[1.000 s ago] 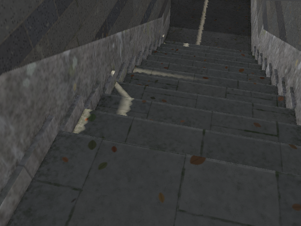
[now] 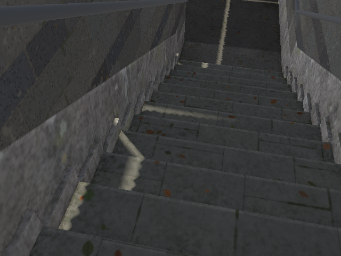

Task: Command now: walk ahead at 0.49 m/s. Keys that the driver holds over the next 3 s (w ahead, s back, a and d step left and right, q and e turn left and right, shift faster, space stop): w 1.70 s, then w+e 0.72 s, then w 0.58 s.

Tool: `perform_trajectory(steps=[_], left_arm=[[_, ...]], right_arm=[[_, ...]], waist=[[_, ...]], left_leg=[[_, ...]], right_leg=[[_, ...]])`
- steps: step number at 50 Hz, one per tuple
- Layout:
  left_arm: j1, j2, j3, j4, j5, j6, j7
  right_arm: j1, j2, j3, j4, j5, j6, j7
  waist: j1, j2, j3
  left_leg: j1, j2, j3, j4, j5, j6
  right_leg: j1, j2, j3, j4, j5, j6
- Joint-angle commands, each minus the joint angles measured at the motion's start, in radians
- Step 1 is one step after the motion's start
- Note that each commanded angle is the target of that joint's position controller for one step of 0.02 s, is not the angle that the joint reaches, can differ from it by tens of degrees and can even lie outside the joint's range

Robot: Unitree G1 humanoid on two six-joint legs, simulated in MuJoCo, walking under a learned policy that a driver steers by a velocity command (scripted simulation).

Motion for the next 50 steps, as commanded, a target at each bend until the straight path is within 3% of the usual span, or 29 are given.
perform_trajectory(steps=[1, 5, 8, 10, 11, 12, 13, 14, 15, 16, 18, 19, 20, 23, 27, 30, 33, 37, 39, 41, 42, 43, 44, 45, 46, 47, 48, 49, 50], left_arm=[[-0.109, 0.024, -0.002, -0.078, -0.007, -0.008, -0.004], [-0.244, 0.048, 0.000, -0.124, -0.004, -0.012, -0.010], [-0.269, 0.048, 0.000, -0.153, -0.010, -0.026, -0.015], [-0.182, 0.065, 0.008, -0.134, -0.014, -0.036, -0.004], [-0.069, 0.086, 0.019, -0.097, -0.016, -0.042, 0.004], [0.101, 0.113, 0.033, -0.042, -0.005, -0.055, 0.016], [0.294, 0.189, 0.053, -0.004, 0.025, -0.061, 0.028], [0.292, 0.259, 0.069, -0.009, 0.020, -0.052, 0.027], [0.244, 0.217, 0.065, -0.015, -0.022, -0.037, 0.018], [0.160, 0.168, 0.051, -0.021, -0.033, -0.036, 0.014], [0.090, 0.101, 0.033, -0.023, -0.022, -0.051, 0.014], [0.077, 0.078, 0.024, -0.022, -0.016, -0.060, 0.018], [0.107, 0.079, 0.022, -0.006, -0.022, -0.071, 0.019], [0.153, 0.127, 0.027, 0.007, -0.027, -0.092, 0.018], [0.243, 0.135, 0.015, 0.030, -0.038, -0.076, 0.028], [0.318, 0.149, 0.016, 0.046, -0.031, -0.061, 0.032], [0.368, 0.166, 0.020, 0.049, -0.011, -0.050, 0.034], [0.422, 0.156, 0.020, 0.056, -0.003, -0.051, 0.032], [0.423, 0.147, 0.020, 0.048, -0.003, -0.045, 0.039], [0.414, 0.174, 0.031, 0.040, -0.005, -0.037, 0.041], [0.393, 0.176, 0.031, 0.033, -0.004, -0.036, 0.040], [0.411, 0.161, 0.030, 0.062, 0.012, -0.046, 0.049], [0.384, 0.169, 0.032, 0.051, 0.013, -0.047, 0.056], [0.397, 0.198, 0.039, 0.048, 0.020, -0.048, 0.056], [0.397, 0.204, 0.044, 0.058, 0.033, -0.053, 0.059], [0.517, 0.138, 0.027, 0.087, 0.031, -0.052, 0.041], [0.472, 0.125, 0.019, 0.069, 0.024, -0.044, 0.030], [0.307, 0.125, 0.013, 0.006, 0.024, -0.050, 0.028], [0.129, 0.214, 0.034, -0.040, 0.028, -0.078, 0.033]], right_arm=[[0.059, -0.106, -0.010, -0.036, 0.005, -0.014, -0.006], [0.110, -0.108, -0.006, -0.025, -0.007, -0.013, -0.012], [0.100, -0.132, -0.007, -0.016, -0.012, -0.006, -0.025], [0.065, -0.150, -0.008, -0.018, -0.016, -0.001, -0.033], [0.055, -0.161, -0.008, -0.017, -0.017, 0.004, -0.035], [0.035, -0.167, -0.008, -0.022, -0.010, 0.008, -0.037], [0.024, -0.120, 0.005, -0.062, 0.005, 0.007, -0.033], [0.171, -0.047, 0.014, -0.056, 0.039, 0.012, -0.021], [0.120, -0.149, -0.017, -0.039, 0.015, 0.016, -0.027], [0.033, -0.144, -0.020, -0.071, 0.016, 0.014, -0.027], [-0.044, -0.129, -0.024, -0.094, 0.003, 0.024, -0.023], [-0.040, -0.117, -0.022, -0.092, -0.010, 0.039, -0.016], [-0.037, -0.102, -0.025, -0.096, -0.010, 0.056, -0.013], [-0.111, -0.104, -0.029, -0.116, -0.015, 0.089, -0.008], [-0.306, -0.115, -0.026, -0.182, -0.012, 0.097, 0.004], [-0.339, -0.116, -0.017, -0.181, -0.010, 0.103, 0.014], [-0.334, -0.159, -0.032, -0.160, -0.010, 0.105, 0.009], [-0.446, -0.170, -0.037, -0.204, -0.016, 0.113, 0.002], [-0.463, -0.172, -0.036, -0.205, -0.023, 0.102, 0.006], [-0.470, -0.163, -0.029, -0.203, -0.039, 0.088, 0.022], [-0.440, -0.158, -0.026, -0.196, -0.037, 0.084, 0.022], [-0.423, -0.166, -0.038, -0.189, -0.026, 0.069, 0.021], [-0.396, -0.194, -0.044, -0.179, -0.026, 0.059, 0.014], [-0.446, -0.203, -0.053, -0.201, -0.013, 0.040, 0.005], [-0.436, -0.212, -0.059, -0.199, -0.012, 0.022, -0.002], [-0.426, -0.228, -0.069, -0.186, -0.020, -0.005, -0.017], [-0.249, -0.252, -0.083, -0.134, -0.011, -0.029, -0.017], [0.030, -0.302, -0.103, -0.037, -0.007, -0.033, -0.005], [0.120, -0.262, -0.093, -0.014, -0.025, -0.021, -0.002]], waist=[[-0.006, 0.072, 0.099], [-0.041, 0.064, 0.108], [-0.029, 0.096, 0.085], [0.021, 0.116, 0.037], [0.068, 0.117, -0.022], [0.146, 0.093, -0.106], [0.211, -0.003, -0.247], [0.120, -0.187, -0.357], [0.130, -0.057, -0.297], [0.090, -0.036, -0.146], [0.034, -0.001, -0.034], [0.009, -0.019, -0.031], [-0.006, -0.031, -0.031], [-0.021, -0.021, -0.010], [0.018, -0.039, 0.029], [0.037, -0.042, 0.009], [0.050, -0.019, -0.009], [0.075, -0.031, 0.064], [0.081, -0.038, 0.073], [0.083, -0.044, 0.075], [0.068, -0.054, 0.070], [0.065, -0.107, 0.104], [0.060, -0.089, 0.069], [0.099, -0.062, 0.062], [0.098, -0.032, 0.071], [0.131, 0.108, 0.067], [0.036, 0.289, -0.045], [-0.125, 0.427, -0.151], [-0.194, 0.249, -0.070]], left_leg=[[-0.078, 0.260, -0.178, -0.153, 0.230, 0.084], [0.072, 0.292, -0.168, -0.117, 0.403, 0.076], [0.155, 0.307, -0.143, -0.045, 0.574, 0.072], [0.177, 0.308, -0.123, 0.077, 0.820, 0.052], [0.182, 0.303, -0.118, 0.202, 0.906, 0.039], [0.109, 0.277, -0.090, 0.403, 0.844, 0.018], [-0.104, 0.231, -0.054, 0.727, 0.504, -0.003], [-0.476, 0.034, -0.021, 1.065, -0.311, -0.047], [-0.556, 0.067, -0.144, 1.152, -0.272, -0.032], [-0.581, 0.106, -0.161, 1.129, -0.180, -0.028], [-0.504, 0.160, -0.165, 1.010, -0.104, -0.037], [-0.451, 0.173, -0.162, 0.951, -0.096, -0.050], [-0.415, 0.173, -0.167, 0.896, -0.094, -0.056], [-0.440, 0.172, -0.136, 0.784, -0.032, -0.078], [-0.542, 0.188, -0.108, 0.605, 0.119, -0.096], [-0.561, 0.184, -0.098, 0.592, 0.174, -0.101], [-0.655, 0.193, -0.127, 0.671, 0.236, -0.076], [-0.720, 0.193, -0.109, 0.663, 0.161, -0.072], [-0.719, 0.190, -0.087, 0.641, 0.138, -0.056], [-0.643, 0.170, -0.054, 0.592, 0.131, -0.041], [-0.555, 0.151, -0.029, 0.564, 0.100, -0.030], [-0.600, 0.196, -0.138, 0.526, 0.201, -0.013], [-0.583, 0.177, -0.125, 0.497, 0.161, -0.013], [-0.673, 0.177, -0.130, 0.420, 0.192, -0.011], [-0.677, 0.181, -0.128, 0.347, 0.193, -0.018], [-0.553, 0.153, -0.120, 0.244, 0.080, -0.002], [-0.192, 0.218, -0.282, 0.114, 0.224, 0.047], [0.214, 0.355, -0.546, 0.064, 0.108, 0.123], [0.281, 0.362, -0.581, 0.092, 0.008, 0.097]], right_leg=[[-0.011, 0.023, -0.048, -0.159, 0.119, 0.015], [-0.044, 0.051, -0.063, -0.271, 0.120, -0.005], [0.026, 0.089, -0.069, -0.355, 0.036, -0.037], [0.166, 0.136, -0.083, -0.394, -0.048, -0.073], [0.287, 0.166, -0.086, -0.415, -0.070, -0.094], [0.495, 0.154, -0.065, -0.482, -0.008, -0.122], [0.770, -0.062, 0.167, -0.480, -0.062, -0.183], [1.022, -0.329, 0.635, -0.537, -0.059, -0.316], [0.937, -0.284, 0.666, -0.603, -0.095, -0.306], [0.792, -0.247, 0.484, -0.632, -0.044, -0.261], [0.579, -0.158, 0.298, -0.684, 0.166, -0.191], [0.521, -0.126, 0.242, -0.703, 0.212, -0.171], [0.503, -0.108, 0.200, -0.718, 0.254, -0.157], [0.486, -0.080, 0.144, -0.755, 0.288, -0.165], [0.539, -0.058, 0.110, -0.789, 0.309, -0.133], [0.610, -0.072, 0.101, -0.778, 0.351, -0.135], [0.732, -0.104, 0.105, -0.724, 0.344, -0.188], [0.757, -0.128, 0.136, -0.679, 0.276, -0.209], [0.777, -0.124, 0.129, -0.638, 0.310, -0.207], [0.730, -0.104, 0.087, -0.559, 0.388, -0.181], [0.678, -0.096, 0.066, -0.517, 0.488, -0.170], [0.759, -0.122, 0.099, -0.452, 0.481, -0.150], [0.788, -0.118, 0.099, -0.392, 0.511, -0.137], [0.885, -0.095, 0.119, -0.333, 0.382, -0.141], [0.900, -0.093, 0.143, -0.255, 0.342, -0.141], [0.788, -0.012, 0.121, -0.099, 0.309, -0.110], [0.497, 0.094, 0.002, 0.203, 0.177, -0.023], [0.054, 0.167, 0.001, 0.489, -0.443, 0.015], [-0.175, 0.122, 0.145, 0.473, -0.569, -0.021]])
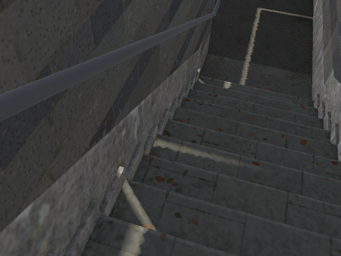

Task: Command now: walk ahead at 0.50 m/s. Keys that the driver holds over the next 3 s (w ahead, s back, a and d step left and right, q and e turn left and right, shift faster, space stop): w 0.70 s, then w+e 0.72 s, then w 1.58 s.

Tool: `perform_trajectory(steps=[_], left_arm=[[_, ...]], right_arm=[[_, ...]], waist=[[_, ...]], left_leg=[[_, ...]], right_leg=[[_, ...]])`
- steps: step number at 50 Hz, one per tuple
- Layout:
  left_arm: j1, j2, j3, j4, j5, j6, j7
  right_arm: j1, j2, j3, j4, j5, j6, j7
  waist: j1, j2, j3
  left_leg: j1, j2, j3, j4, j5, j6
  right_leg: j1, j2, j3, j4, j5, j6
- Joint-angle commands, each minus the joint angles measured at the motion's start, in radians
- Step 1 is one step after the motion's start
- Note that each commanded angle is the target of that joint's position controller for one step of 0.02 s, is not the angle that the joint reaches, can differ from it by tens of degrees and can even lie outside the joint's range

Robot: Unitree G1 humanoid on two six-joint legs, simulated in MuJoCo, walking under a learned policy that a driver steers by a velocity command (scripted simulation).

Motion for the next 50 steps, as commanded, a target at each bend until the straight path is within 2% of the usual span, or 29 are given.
perform_trajectory(steps=[1, 3, 5, 7, 9, 12, 13, 14, 15, 17, 19, 20, 21, 24, 26, 28, 30, 32, 33, 36, 39, 41, 42, 43, 44, 45, 46, 49, 50], left_arm=[[-0.199, 0.178, 0.039, -0.111, -0.004, -0.060, -0.006], [-0.238, 0.148, 0.035, -0.120, 0.002, -0.067, -0.033], [-0.208, 0.083, 0.028, -0.116, 0.021, -0.037, -0.050], [-0.205, 0.035, 0.016, -0.154, -0.008, -0.008, -0.053], [-0.142, -0.005, -0.008, -0.146, -0.019, 0.031, -0.062], [-0.113, 0.079, -0.005, -0.144, -0.008, 0.047, -0.055], [0.013, 0.104, 0.009, -0.114, -0.003, 0.029, -0.041], [0.169, 0.140, 0.024, -0.077, -0.006, 0.018, -0.035], [0.222, 0.175, 0.030, -0.069, -0.014, 0.004, -0.036], [0.203, 0.193, 0.002, -0.080, -0.024, -0.037, -0.053], [0.009, 0.133, -0.005, -0.145, -0.038, -0.035, -0.041], [-0.129, 0.212, 0.016, -0.171, -0.034, -0.036, -0.020], [-0.137, 0.207, 0.017, -0.152, -0.023, -0.044, -0.019], [-0.022, 0.170, 0.011, -0.070, -0.033, -0.039, -0.037], [-0.002, 0.161, 0.011, -0.060, -0.041, -0.029, -0.033], [0.167, 0.098, 0.001, 0.004, -0.031, -0.024, -0.005], [0.265, 0.113, 0.013, 0.013, 0.003, -0.020, 0.008], [0.297, 0.107, 0.019, 0.030, 0.016, -0.023, 0.015], [0.203, 0.088, 0.011, 0.009, 0.004, -0.028, 0.015], [0.073, 0.072, 0.000, -0.023, -0.026, -0.039, -0.010], [0.091, 0.100, 0.017, -0.023, -0.003, 0.002, 0.014], [0.119, 0.126, 0.023, 0.007, -0.019, 0.032, 0.027], [0.171, 0.071, 0.025, 0.046, -0.012, 0.040, 0.022], [0.404, -0.010, 0.019, 0.073, -0.062, 0.034, 0.012], [0.398, 0.000, 0.008, 0.079, -0.099, 0.020, 0.012], [0.254, -0.003, 0.000, 0.031, -0.089, 0.032, 0.002], [0.059, 0.026, 0.002, -0.003, -0.034, 0.033, -0.010], [-0.053, 0.050, 0.010, -0.030, 0.008, 0.078, -0.028], [-0.041, 0.032, 0.010, -0.030, -0.014, 0.096, -0.030]], right_arm=[[0.475, -0.184, -0.059, 0.109, -0.021, -0.003, -0.023], [0.322, -0.164, -0.055, 0.076, -0.019, 0.018, -0.058], [0.196, -0.133, -0.041, 0.044, -0.014, 0.006, -0.066], [0.060, -0.100, -0.033, 0.047, 0.031, -0.050, -0.077], [0.036, -0.082, -0.020, 0.063, 0.068, -0.059, -0.081], [0.039, -0.047, -0.015, 0.074, 0.036, -0.041, -0.083], [0.023, -0.016, -0.007, 0.059, 0.023, -0.030, -0.079], [-0.035, -0.052, -0.015, 0.038, 0.025, -0.005, -0.068], [-0.084, -0.104, -0.035, 0.006, 0.016, 0.024, -0.048], [0.256, 0.003, -0.015, -0.026, 0.040, 0.038, -0.066], [0.279, -0.031, -0.021, 0.017, -0.010, 0.058, -0.061], [0.238, -0.026, -0.018, -0.015, -0.041, 0.079, -0.043], [0.152, -0.047, -0.018, -0.045, -0.045, 0.094, -0.043], [0.098, -0.042, -0.008, -0.046, 0.000, 0.123, -0.018], [0.062, -0.057, -0.011, -0.043, 0.001, 0.120, -0.001], [-0.103, -0.076, -0.018, -0.079, -0.003, 0.106, -0.004], [-0.244, -0.051, -0.006, -0.114, -0.007, 0.075, 0.000], [-0.269, -0.042, -0.001, -0.115, 0.002, 0.060, 0.001], [-0.254, -0.053, 0.002, -0.116, 0.015, 0.048, 0.007], [-0.165, 0.018, 0.019, -0.093, 0.029, 0.043, 0.048], [-0.129, -0.046, 0.020, -0.073, 0.003, 0.026, 0.001], [0.211, -0.140, -0.027, -0.005, 0.026, 0.026, -0.043], [0.333, -0.204, -0.046, 0.024, 0.001, 0.029, -0.036], [0.461, -0.257, -0.046, 0.036, -0.060, 0.035, -0.019], [0.515, -0.236, -0.050, 0.032, -0.038, 0.055, -0.002], [0.485, -0.277, -0.070, 0.035, -0.004, 0.078, -0.019], [0.359, -0.216, -0.050, -0.006, -0.013, 0.083, -0.024], [0.226, -0.131, -0.014, -0.008, 0.039, 0.026, -0.046], [0.234, -0.125, -0.011, 0.002, 0.049, 0.005, -0.046]], waist=[[-0.277, 0.198, -0.011], [-0.161, 0.030, 0.005], [-0.074, 0.046, -0.037], [0.034, 0.054, 0.003], [0.064, 0.084, -0.049], [0.054, 0.140, 0.055], [0.108, 0.079, 0.005], [0.213, 0.036, -0.010], [0.270, -0.110, 0.021], [-0.031, -0.149, -0.023], [-0.118, 0.071, 0.022], [-0.151, 0.012, -0.006], [-0.132, 0.000, 0.040], [-0.102, 0.031, -0.012], [-0.083, 0.043, 0.022], [0.023, 0.052, 0.070], [0.105, 0.025, 0.070], [0.114, 0.021, 0.085], [0.086, 0.095, 0.111], [0.067, 0.052, 0.076], [0.072, 0.086, 0.112], [-0.076, 0.137, -0.076], [-0.116, 0.140, -0.117], [-0.067, 0.294, -0.268], [-0.097, 0.189, -0.351], [-0.111, 0.238, -0.307], [-0.117, 0.161, -0.118], [-0.028, 0.156, 0.081], [-0.006, 0.160, 0.088]], left_leg=[[0.661, 0.279, -0.498, -0.349, 0.117, 0.100], [0.516, 0.262, -0.445, -0.332, -0.012, 0.095], [0.217, 0.252, -0.398, -0.371, -0.062, 0.125], [-0.168, 0.131, -0.199, -0.314, -0.273, 0.027], [-0.292, 0.078, -0.105, -0.272, -0.223, 0.011], [-0.204, 0.062, -0.082, -0.041, -0.216, 0.016], [-0.208, 0.055, -0.071, 0.152, -0.143, 0.024], [-0.261, 0.007, -0.028, 0.479, -0.069, 0.028], [-0.358, -0.093, 0.016, 0.847, -0.369, 0.030], [-0.550, -0.083, -0.245, 0.856, -0.305, 0.098], [-0.487, -0.001, -0.237, 0.572, -0.024, 0.031], [-0.383, 0.056, -0.220, 0.443, 0.052, -0.050], [-0.367, 0.131, -0.235, 0.355, 0.088, -0.100], [-0.104, 0.121, -0.121, 0.262, 0.254, -0.080], [-0.089, 0.103, -0.087, 0.184, 0.284, -0.037], [-0.519, 0.146, -0.208, 0.058, 0.378, -0.025], [-0.693, 0.119, -0.256, -0.004, 0.269, -0.034], [-0.686, 0.100, -0.257, -0.035, 0.263, -0.046], [-0.517, 0.107, -0.234, -0.173, 0.441, -0.066], [0.037, 0.084, -0.076, -0.302, 0.700, -0.079], [0.046, 0.142, -0.113, -0.481, 0.706, -0.083], [0.382, 0.144, -0.063, -0.517, 0.745, -0.099], [0.594, 0.206, -0.112, -0.379, 0.661, -0.095], [0.874, 0.399, -0.271, -0.033, 0.948, 0.002], [0.878, 0.526, -0.470, -0.070, 0.715, 0.045], [0.780, 0.593, -0.651, -0.305, 0.069, 0.159], [0.513, 0.509, -0.589, -0.461, -0.314, 0.140], [0.039, 0.450, -0.422, -0.446, -0.050, 0.089], [-0.008, 0.404, -0.336, -0.446, -0.009, 0.066]], right_leg=[[-0.803, 0.003, 0.152, 0.324, -0.047, -0.018], [-0.769, -0.047, 0.084, 0.103, 0.076, 0.006], [-0.486, -0.035, -0.024, 0.055, 0.273, 0.038], [-0.122, 0.009, -0.072, -0.249, 0.851, 0.066], [0.173, 0.049, -0.111, -0.320, 1.052, 0.050], [0.140, 0.009, -0.099, -0.496, 1.030, 0.025], [0.240, 0.010, -0.127, -0.535, 1.104, 0.014], [0.334, -0.067, -0.059, -0.673, 1.056, -0.065], [0.358, -0.138, 0.049, -0.769, 0.944, -0.120], [0.384, -0.308, 0.197, -0.452, 1.557, -0.076], [0.122, -0.250, 0.197, -0.574, 1.073, -0.140], [-0.065, -0.379, 0.409, -0.700, 0.816, -0.289], [-0.149, -0.437, 0.516, -0.700, 0.899, -0.357], [-0.263, -0.242, 0.288, -0.638, 0.794, -0.253], [-0.238, -0.176, 0.231, -0.629, 0.679, -0.199], [0.159, -0.164, 0.323, -0.505, 0.427, -0.235], [0.355, -0.199, 0.371, -0.460, 0.483, -0.257], [0.329, -0.208, 0.366, -0.430, 0.534, -0.264], [0.163, -0.146, 0.291, -0.402, 0.450, -0.234], [-0.220, -0.057, 0.185, -0.382, 0.330, -0.165], [-0.039, -0.047, 0.209, -0.261, 0.404, -0.145], [-0.025, 0.034, 0.140, 0.159, 0.422, -0.136], [-0.200, 0.105, 0.123, 0.435, -0.001, -0.129], [-0.482, 0.148, 0.074, 0.893, -0.418, -0.071], [-0.609, 0.078, 0.102, 0.986, -0.319, -0.070], [-0.759, 0.066, 0.092, 0.912, -0.116, -0.049], [-0.739, 0.015, 0.079, 0.793, 0.051, -0.051], [-0.506, -0.017, 0.179, 0.428, 0.303, -0.010], [-0.473, -0.010, 0.163, 0.333, 0.351, 0.002]])
Over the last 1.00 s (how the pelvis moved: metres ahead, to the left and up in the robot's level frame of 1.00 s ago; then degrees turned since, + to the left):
0.49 0.00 -0.04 0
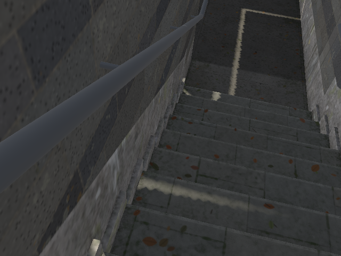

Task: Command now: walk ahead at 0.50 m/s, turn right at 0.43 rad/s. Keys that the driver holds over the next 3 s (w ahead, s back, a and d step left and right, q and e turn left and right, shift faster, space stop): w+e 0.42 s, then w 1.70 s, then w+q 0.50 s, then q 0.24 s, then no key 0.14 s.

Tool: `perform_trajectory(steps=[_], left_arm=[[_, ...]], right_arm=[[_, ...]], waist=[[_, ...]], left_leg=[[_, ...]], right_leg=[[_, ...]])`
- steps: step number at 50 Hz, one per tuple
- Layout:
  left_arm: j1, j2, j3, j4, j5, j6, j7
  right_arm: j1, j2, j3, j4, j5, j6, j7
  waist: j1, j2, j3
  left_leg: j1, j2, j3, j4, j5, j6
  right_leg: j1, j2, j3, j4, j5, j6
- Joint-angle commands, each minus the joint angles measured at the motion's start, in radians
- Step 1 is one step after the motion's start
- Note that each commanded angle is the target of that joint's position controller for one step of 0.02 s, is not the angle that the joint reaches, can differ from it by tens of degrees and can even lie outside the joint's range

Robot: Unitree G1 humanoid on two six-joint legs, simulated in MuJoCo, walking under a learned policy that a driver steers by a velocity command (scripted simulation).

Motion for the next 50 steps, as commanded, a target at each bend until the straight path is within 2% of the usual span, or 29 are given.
perform_trajectory(steps=[1, 3, 4, 6, 9, 11, 13, 14, 16, 17, 19, 20, 21, 22, 23, 24, 25, 26, 27, 29, 31, 33, 35, 37, 40, 42, 45, 48, 50], left_arm=[[0.004, 0.021, 0.012, -0.057, 0.002, 0.031, -0.020], [-0.015, -0.019, 0.002, -0.083, 0.008, 0.027, -0.017], [-0.024, 0.008, 0.002, -0.087, 0.011, 0.031, -0.025], [-0.117, 0.029, 0.017, -0.133, -0.005, 0.032, -0.034], [-0.309, 0.043, 0.030, -0.231, 0.034, 0.024, -0.059], [-0.362, 0.036, 0.025, -0.265, 0.012, 0.019, -0.067], [-0.333, 0.000, 0.011, -0.272, 0.005, 0.020, -0.046], [-0.375, 0.036, 0.022, -0.252, -0.033, 0.012, -0.024], [-0.480, 0.060, 0.025, -0.271, -0.020, 0.002, -0.028], [-0.460, 0.061, 0.024, -0.272, -0.016, -0.004, -0.037], [-0.152, 0.109, 0.053, -0.159, -0.001, -0.012, -0.035], [0.035, 0.129, 0.066, -0.080, 0.000, -0.014, -0.027], [0.058, 0.213, 0.066, -0.055, -0.014, -0.020, -0.039], [0.122, 0.241, 0.070, -0.088, -0.061, -0.021, -0.044], [0.192, 0.284, 0.087, -0.078, -0.068, -0.006, -0.028], [0.149, 0.257, 0.082, -0.101, -0.042, 0.014, -0.010], [0.061, 0.200, 0.064, -0.123, -0.023, 0.029, 0.000], [0.050, 0.160, 0.046, -0.126, -0.003, 0.020, 0.005], [-0.013, 0.092, 0.021, -0.126, -0.001, -0.006, 0.002], [-0.081, 0.089, 0.009, -0.144, -0.012, -0.037, 0.012], [-0.052, 0.150, 0.025, -0.137, -0.017, -0.046, 0.016], [-0.016, 0.151, 0.034, -0.128, -0.032, -0.039, 0.013], [0.041, 0.078, 0.028, -0.101, -0.056, -0.040, 0.018], [0.114, 0.076, 0.030, -0.093, -0.043, -0.046, 0.025], [0.106, 0.070, 0.021, -0.110, -0.037, -0.059, 0.039], [0.119, 0.069, 0.015, -0.116, -0.026, -0.061, 0.039], [0.146, 0.083, 0.015, -0.118, -0.005, -0.055, 0.041], [0.147, 0.085, 0.010, -0.101, 0.010, -0.055, 0.053], [0.151, 0.115, 0.010, -0.074, 0.028, -0.044, 0.065]], right_arm=[[0.079, -0.141, -0.023, -0.014, 0.047, -0.065, -0.016], [0.131, -0.154, -0.027, -0.003, 0.051, -0.077, -0.013], [0.127, -0.181, -0.043, -0.021, 0.037, -0.075, -0.010], [0.165, -0.139, -0.033, -0.039, 0.036, -0.046, -0.023], [0.222, -0.083, -0.008, -0.043, 0.052, -0.033, -0.062], [0.190, -0.109, -0.025, -0.068, 0.059, -0.071, -0.057], [0.127, -0.135, -0.037, -0.079, 0.058, -0.094, -0.047], [0.136, -0.147, -0.035, -0.083, -0.007, -0.079, -0.010], [0.206, -0.139, -0.042, -0.075, -0.024, -0.041, -0.015], [0.231, -0.140, -0.048, -0.055, -0.026, -0.014, -0.020], [0.166, -0.212, -0.063, -0.079, -0.020, 0.008, -0.027], [0.148, -0.216, -0.072, -0.083, -0.003, 0.017, -0.038], [0.214, -0.101, -0.052, -0.085, -0.008, 0.023, -0.021], [0.283, -0.104, -0.033, -0.131, 0.009, -0.006, -0.009], [0.185, -0.111, -0.023, -0.207, 0.027, -0.026, 0.002], [0.170, -0.096, -0.007, -0.167, -0.003, -0.021, -0.004], [0.125, -0.068, 0.003, -0.161, -0.020, -0.013, 0.001], [0.092, -0.074, 0.003, -0.143, -0.032, 0.000, 0.011], [0.047, -0.060, 0.007, -0.142, -0.042, 0.012, 0.010], [-0.064, -0.061, 0.008, -0.170, -0.053, 0.024, 0.014], [-0.040, -0.066, 0.010, -0.139, -0.067, 0.022, 0.008], [0.037, -0.083, 0.000, -0.085, -0.029, 0.022, 0.005], [-0.104, -0.132, -0.023, -0.135, -0.020, 0.028, 0.025], [-0.192, -0.107, -0.023, -0.160, -0.028, 0.028, 0.037], [-0.271, -0.072, -0.021, -0.173, -0.042, 0.020, 0.063], [-0.284, -0.070, -0.019, -0.179, -0.027, 0.014, 0.062], [-0.379, -0.034, -0.001, -0.213, -0.018, 0.003, 0.067], [-0.327, -0.053, 0.001, -0.215, 0.010, -0.011, 0.063], [-0.123, -0.097, -0.023, -0.138, 0.025, -0.021, 0.037]], waist=[[-0.012, 0.126, 0.063], [-0.019, 0.207, 0.015], [-0.016, 0.211, -0.035], [-0.046, 0.172, 0.017], [-0.092, 0.141, 0.059], [-0.077, 0.144, 0.043], [-0.050, 0.172, 0.067], [-0.137, 0.272, 0.052], [-0.200, 0.226, 0.104], [-0.183, 0.201, 0.098], [-0.017, 0.094, -0.041], [0.060, -0.047, -0.105], [-0.025, -0.354, -0.133], [-0.009, -0.359, -0.331], [0.048, -0.344, -0.486], [0.021, -0.180, -0.405], [-0.005, -0.155, -0.300], [-0.017, -0.137, -0.217], [-0.064, -0.043, -0.112], [-0.112, 0.030, -0.004], [-0.128, -0.061, -0.051], [-0.138, -0.100, -0.108], [-0.100, 0.003, -0.033], [-0.048, -0.009, 0.007], [-0.027, 0.018, 0.021], [-0.005, -0.017, 0.032], [0.059, 0.007, 0.063], [0.077, -0.022, 0.096], [0.009, 0.029, 0.064]], left_leg=[[-0.081, 0.291, -0.282, -0.304, 0.040, 0.126], [-0.039, 0.307, -0.213, -0.282, 0.198, 0.130], [-0.008, 0.301, -0.200, -0.248, 0.136, 0.130], [0.010, 0.278, -0.116, -0.236, 0.109, 0.076], [0.080, 0.271, -0.062, -0.108, 0.215, 0.044], [-0.013, 0.241, 0.025, -0.075, -0.050, -0.017], [-0.075, 0.243, 0.063, -0.020, -0.062, -0.042], [0.008, 0.218, 0.092, 0.034, -0.177, -0.003], [0.073, 0.255, 0.061, 0.128, -0.111, 0.018], [0.038, 0.270, 0.067, 0.197, -0.006, 0.031], [0.040, 0.233, 0.127, 0.556, 0.211, 0.039], [-0.100, 0.158, 0.133, 0.925, 0.013, 0.040], [-0.522, 0.056, 0.114, 1.369, -0.643, 0.028], [-0.711, 0.078, 0.011, 1.522, -0.601, 0.040], [-0.826, 0.050, -0.033, 1.485, -0.536, 0.041], [-0.806, 0.085, -0.098, 1.351, -0.348, 0.050], [-0.781, 0.088, -0.092, 1.287, -0.245, 0.039], [-0.744, 0.096, -0.117, 1.236, -0.266, 0.033], [-0.708, 0.107, -0.141, 1.055, -0.079, 0.013], [-0.591, 0.072, -0.138, 0.790, 0.037, -0.041], [-0.426, 0.033, -0.109, 0.616, 0.141, -0.074], [-0.398, 0.035, -0.133, 0.589, 0.322, -0.064], [-0.546, 0.059, -0.195, 0.402, 0.436, -0.031], [-0.620, 0.042, -0.204, 0.306, 0.480, -0.015], [-0.428, -0.003, -0.174, 0.109, 0.698, -0.014], [-0.403, -0.015, -0.180, 0.064, 0.661, -0.009], [-0.263, -0.041, -0.120, -0.084, 0.593, -0.017], [-0.183, -0.005, -0.131, -0.264, 0.526, 0.006], [-0.045, 0.011, -0.108, -0.381, 0.476, 0.035]], right_leg=[[-0.111, -0.053, 0.114, -0.298, 0.266, 0.041], [-0.120, -0.062, 0.084, -0.335, 0.277, 0.049], [-0.136, -0.059, 0.058, -0.297, 0.345, 0.031], [-0.197, -0.049, 0.098, -0.424, 0.490, 0.016], [-0.268, -0.048, 0.096, -0.587, 0.720, 0.003], [-0.100, -0.055, 0.046, -0.765, 0.959, 0.018], [0.013, -0.081, 0.015, -0.878, 1.001, 0.004], [0.006, -0.056, -0.076, -0.966, 0.950, 0.033], [0.000, -0.091, -0.080, -1.078, 0.811, 0.017], [0.097, -0.084, -0.094, -1.084, 0.694, -0.001], [0.403, -0.030, -0.157, -1.177, 0.580, -0.034], [0.608, -0.026, -0.129, -1.166, 0.647, -0.065], [0.832, -0.102, -0.062, -0.798, 1.200, -0.066], [0.971, -0.227, 0.148, -0.732, 1.299, -0.147], [1.011, -0.343, 0.414, -0.944, 0.689, -0.226], [0.836, -0.347, 0.466, -1.101, 0.119, -0.232], [0.653, -0.345, 0.505, -1.169, -0.142, -0.231], [0.508, -0.338, 0.553, -1.168, -0.186, -0.234], [0.321, -0.302, 0.484, -1.151, -0.187, -0.199], [0.064, -0.245, 0.421, -1.198, -0.020, -0.161], [0.052, -0.214, 0.361, -1.207, 0.256, -0.196], [0.157, -0.213, 0.322, -1.158, 0.333, -0.210], [0.285, -0.169, 0.321, -1.121, 0.138, -0.201], [0.361, -0.176, 0.360, -1.113, 0.002, -0.216], [0.232, -0.135, 0.293, -1.059, -0.102, -0.212], [0.256, -0.129, 0.280, -0.995, -0.019, -0.210], [0.229, -0.096, 0.224, -0.915, 0.134, -0.183], [0.314, -0.086, 0.228, -0.793, 0.303, -0.176], [0.374, -0.091, 0.208, -0.596, 0.470, -0.178]])
Over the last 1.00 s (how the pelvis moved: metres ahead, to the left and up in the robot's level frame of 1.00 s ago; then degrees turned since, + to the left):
0.50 0.08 -0.28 -4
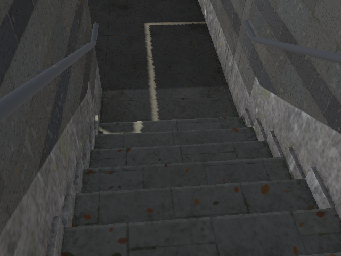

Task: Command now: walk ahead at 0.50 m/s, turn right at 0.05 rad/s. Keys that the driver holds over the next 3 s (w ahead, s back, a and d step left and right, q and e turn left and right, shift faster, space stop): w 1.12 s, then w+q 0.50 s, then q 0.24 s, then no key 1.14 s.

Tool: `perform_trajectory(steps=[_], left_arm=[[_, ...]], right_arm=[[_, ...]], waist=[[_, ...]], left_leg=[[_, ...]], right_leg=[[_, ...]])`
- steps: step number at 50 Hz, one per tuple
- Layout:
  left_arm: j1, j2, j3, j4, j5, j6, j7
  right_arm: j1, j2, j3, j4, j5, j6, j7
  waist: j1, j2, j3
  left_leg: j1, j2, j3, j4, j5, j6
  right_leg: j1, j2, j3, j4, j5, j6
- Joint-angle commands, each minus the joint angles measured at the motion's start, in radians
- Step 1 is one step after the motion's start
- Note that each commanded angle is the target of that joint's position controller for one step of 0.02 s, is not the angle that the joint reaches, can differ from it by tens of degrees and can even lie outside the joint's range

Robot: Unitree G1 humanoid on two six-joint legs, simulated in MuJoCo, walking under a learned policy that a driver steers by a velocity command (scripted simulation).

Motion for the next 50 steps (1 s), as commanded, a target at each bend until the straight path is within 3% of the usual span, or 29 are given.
perform_trajectory(steps=[1, 2, 3, 4, 5, 6, 7, 8, 11, 13, 14, 16, 17, 21, 25, 27, 28, 29, 30, 31, 32, 33, 35, 36, 39, 41, 44, 48, 50], left_arm=[[0.059, 0.141, 0.023, 0.024, 0.008, 0.006, 0.010], [0.060, 0.135, 0.029, 0.037, -0.018, 0.000, -0.006], [0.143, 0.067, 0.031, 0.033, -0.059, -0.012, -0.011], [0.164, 0.101, 0.024, -0.023, -0.080, -0.015, 0.012], [0.019, 0.123, 0.021, -0.057, -0.052, -0.007, 0.023], [-0.132, 0.143, 0.031, -0.059, -0.010, 0.016, 0.019], [-0.137, 0.105, 0.026, -0.076, -0.015, 0.026, 0.011], [-0.142, 0.077, 0.014, -0.058, 0.001, 0.049, 0.004], [-0.178, 0.057, 0.016, -0.043, -0.009, 0.059, -0.026], [-0.215, 0.025, 0.012, -0.032, 0.018, 0.069, -0.033], [-0.171, 0.026, 0.013, -0.013, 0.005, 0.069, -0.039], [-0.311, 0.063, 0.028, -0.049, -0.014, 0.040, -0.050], [-0.381, 0.043, 0.022, -0.056, 0.005, 0.027, -0.060], [-0.515, 0.009, 0.012, -0.104, -0.004, 0.026, -0.083], [-0.558, 0.011, -0.001, -0.148, -0.032, -0.004, -0.057], [-0.284, 0.066, 0.030, -0.053, -0.026, -0.027, -0.054], [-0.063, 0.094, 0.047, 0.021, -0.014, -0.028, -0.058], [0.058, 0.138, 0.051, 0.050, -0.015, -0.019, -0.064], [0.131, 0.154, 0.047, 0.050, -0.037, -0.010, -0.075], [0.090, 0.175, 0.054, 0.033, -0.057, -0.005, -0.070], [0.046, 0.142, 0.051, 0.036, -0.045, 0.005, -0.052], [-0.037, 0.085, 0.033, 0.017, -0.040, 0.011, -0.041], [-0.031, 0.041, 0.012, 0.055, -0.029, -0.008, -0.035], [-0.092, 0.057, 0.011, 0.040, -0.043, -0.019, -0.030], [-0.051, 0.143, 0.043, 0.038, -0.045, -0.033, -0.034], [-0.038, 0.057, 0.022, 0.060, -0.051, -0.051, -0.032], [-0.051, 0.058, 0.012, 0.051, -0.057, -0.039, -0.026], [0.050, 0.090, 0.014, 0.063, -0.027, -0.013, -0.016], [0.097, 0.097, 0.011, 0.089, 0.000, -0.001, 0.002]], right_arm=[[0.243, -0.073, -0.029, 0.058, 0.006, -0.026, -0.030], [0.416, -0.118, -0.039, 0.128, -0.008, -0.028, -0.026], [0.535, -0.153, -0.039, 0.136, -0.021, -0.023, -0.013], [0.581, -0.196, -0.048, 0.135, 0.011, -0.015, 0.001], [0.549, -0.199, -0.052, 0.133, 0.055, -0.006, -0.012], [0.447, -0.069, -0.015, 0.111, 0.057, 0.008, -0.030], [0.389, -0.079, -0.010, 0.104, 0.032, 0.011, -0.050], [0.398, -0.052, 0.002, 0.111, 0.004, 0.000, -0.042], [0.318, -0.053, 0.003, 0.120, 0.021, -0.057, -0.046], [0.381, -0.087, -0.005, 0.137, 0.029, -0.059, -0.046], [0.403, -0.104, -0.014, 0.134, 0.025, -0.058, -0.045], [0.450, -0.015, 0.006, 0.145, 0.047, -0.065, -0.061], [0.427, -0.005, 0.010, 0.123, 0.062, -0.069, -0.072], [0.426, -0.039, 0.011, 0.084, 0.009, -0.049, -0.060], [0.561, -0.034, 0.015, 0.152, -0.040, -0.005, -0.072], [0.589, -0.049, 0.020, 0.197, -0.039, 0.020, -0.093], [0.563, -0.056, 0.022, 0.214, -0.038, 0.022, -0.092], [0.630, -0.015, 0.011, 0.210, -0.003, 0.010, -0.078], [0.694, -0.044, 0.012, 0.169, 0.043, -0.003, -0.094], [0.568, -0.092, 0.014, 0.120, 0.043, -0.003, -0.099], [0.412, -0.101, 0.001, 0.104, -0.018, 0.006, -0.090], [0.325, -0.106, -0.007, 0.084, -0.053, 0.014, -0.077], [0.319, -0.054, -0.004, 0.108, -0.061, 0.037, -0.050], [0.291, -0.011, 0.001, 0.097, -0.053, 0.048, -0.031], [0.329, 0.001, 0.003, 0.130, -0.055, 0.056, -0.018], [0.190, -0.046, -0.018, 0.085, -0.032, 0.030, -0.003], [0.075, -0.008, 0.004, 0.058, -0.033, 0.016, 0.024], [-0.076, -0.002, 0.025, 0.014, -0.040, 0.025, 0.024], [-0.121, -0.005, 0.030, -0.009, -0.012, 0.013, 0.013]], waist=[[-0.109, -0.004, 0.109], [-0.177, 0.041, 0.016], [-0.177, 0.230, -0.179], [-0.202, 0.286, -0.302], [-0.245, 0.295, -0.281], [-0.234, 0.055, -0.058], [-0.189, 0.137, -0.003], [-0.158, 0.040, 0.059], [-0.039, -0.028, 0.189], [-0.075, 0.086, 0.099], [-0.062, 0.095, 0.037], [-0.088, -0.021, 0.073], [-0.105, -0.038, 0.069], [-0.171, -0.007, 0.147], [-0.284, 0.047, 0.246], [-0.180, -0.019, 0.158], [-0.061, -0.069, 0.057], [-0.058, -0.252, -0.103], [-0.063, -0.202, -0.311], [0.001, -0.213, -0.335], [-0.015, -0.113, -0.129], [-0.046, -0.037, -0.024], [-0.127, -0.016, 0.103], [-0.186, -0.031, 0.156], [-0.187, -0.147, 0.059], [-0.171, -0.087, 0.098], [-0.144, -0.110, 0.100], [-0.038, -0.087, 0.211], [0.002, -0.088, 0.244]], left_leg=[[0.230, -0.010, 0.075, -0.183, -0.017, 0.036], [0.493, 0.021, 0.043, -0.077, 0.067, 0.045], [0.883, 0.210, -0.120, 0.314, 0.412, 0.125], [1.028, 0.342, -0.345, 0.343, 0.268, 0.248], [0.960, 0.381, -0.485, 0.129, -0.241, 0.319], [0.718, 0.246, -0.379, -0.005, -0.456, 0.224], [0.553, 0.284, -0.416, -0.001, -0.406, 0.249], [0.356, 0.262, -0.400, 0.007, -0.452, 0.237], [-0.083, 0.103, -0.203, -0.056, -0.485, 0.170], [-0.009, 0.125, -0.202, -0.025, -0.122, 0.211], [0.060, 0.144, -0.203, 0.032, -0.045, 0.208], [0.153, 0.087, -0.186, 0.127, -0.352, 0.179], [0.110, 0.056, -0.148, 0.153, -0.470, 0.172], [0.009, 0.027, -0.146, 0.226, -0.526, 0.175], [0.223, 0.036, -0.133, 0.401, -0.174, 0.169], [0.242, 0.027, -0.086, 0.755, 0.023, 0.181], [0.127, -0.015, -0.043, 1.022, -0.120, 0.176], [-0.187, -0.152, 0.024, 1.453, -1.043, 0.122], [-0.433, -0.117, -0.054, 1.614, -1.165, 0.106], [-0.649, -0.085, -0.045, 1.554, -1.035, 0.091], [-0.723, -0.042, -0.030, 1.451, -0.889, 0.078], [-0.661, -0.018, -0.024, 1.331, -0.803, 0.060], [-0.459, 0.015, -0.093, 1.035, -0.604, 0.043], [-0.290, 0.027, -0.053, 0.759, -0.485, 0.002], [-0.200, -0.006, 0.011, 0.738, -0.315, -0.010], [-0.324, 0.021, -0.063, 0.496, -0.038, 0.022], [-0.049, -0.038, 0.039, 0.327, 0.273, 0.038], [-0.118, -0.041, 0.067, 0.189, 0.130, 0.039], [-0.168, -0.008, 0.037, 0.030, 0.075, 0.036]], right_leg=[[-0.089, -0.184, 0.194, 0.177, 1.001, -0.147], [-0.269, -0.123, 0.136, 0.462, 0.779, -0.120], [-0.605, -0.019, 0.067, 0.891, -0.008, -0.068], [-0.864, -0.023, 0.039, 1.121, -0.014, -0.038], [-1.023, -0.059, 0.000, 1.093, 0.130, -0.022], [-1.063, -0.106, -0.064, 0.953, 0.278, -0.019], [-1.020, -0.133, -0.047, 0.894, 0.351, 0.001], [-0.935, -0.179, 0.023, 0.790, 0.397, -0.005], [-0.675, -0.231, 0.036, 0.191, 0.793, 0.049], [-0.593, -0.209, -0.041, 0.113, 0.857, 0.064], [-0.599, -0.206, -0.044, 0.175, 0.944, 0.055], [-0.732, -0.242, 0.021, -0.072, 1.220, 0.026], [-0.624, -0.231, -0.016, -0.200, 1.376, 0.028], [-0.414, -0.180, -0.080, -0.344, 1.373, 0.041], [-0.398, -0.192, -0.116, -0.594, 1.129, 0.042], [-0.163, -0.174, -0.119, -0.694, 1.072, 0.014], [0.099, -0.196, -0.120, -0.720, 1.198, -0.007], [0.485, -0.384, 0.052, -0.442, 1.631, -0.071], [0.773, -0.544, 0.220, -0.167, 1.835, -0.142], [0.776, -0.611, 0.400, -0.363, 1.217, -0.273], [0.522, -0.571, 0.410, -0.522, 0.764, -0.280], [0.307, -0.537, 0.387, -0.566, 0.693, -0.249], [-0.095, -0.468, 0.294, -0.526, 0.891, -0.191], [-0.315, -0.361, 0.177, -0.613, 0.828, -0.149], [-0.262, -0.382, 0.162, -0.581, 1.095, -0.198], [-0.173, -0.321, 0.154, -0.501, 0.864, -0.163], [-0.366, -0.256, 0.086, -0.472, 0.579, -0.111], [-0.240, -0.269, 0.117, -0.341, 0.626, -0.116], [-0.092, -0.279, 0.146, -0.243, 0.691, -0.131]])
Over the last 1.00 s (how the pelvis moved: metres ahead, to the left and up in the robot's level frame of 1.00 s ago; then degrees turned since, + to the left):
0.48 -0.19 -0.23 -21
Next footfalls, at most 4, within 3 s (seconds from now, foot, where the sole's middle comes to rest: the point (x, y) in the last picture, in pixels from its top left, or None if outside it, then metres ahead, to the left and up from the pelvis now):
0.04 left None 0.16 0.11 -0.83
0.56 right None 0.50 -0.06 -0.98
1.08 left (168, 237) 0.80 0.11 -1.13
1.60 right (200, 201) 1.14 -0.06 -1.28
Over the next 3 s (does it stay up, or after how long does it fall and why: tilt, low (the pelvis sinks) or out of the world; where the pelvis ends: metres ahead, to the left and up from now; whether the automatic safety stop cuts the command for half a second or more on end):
stays up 1.10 0.03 -0.50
